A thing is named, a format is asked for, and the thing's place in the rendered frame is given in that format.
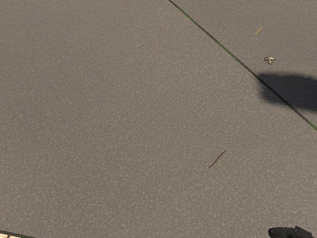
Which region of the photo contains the robot right hand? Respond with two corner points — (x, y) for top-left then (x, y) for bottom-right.
(268, 226), (314, 238)

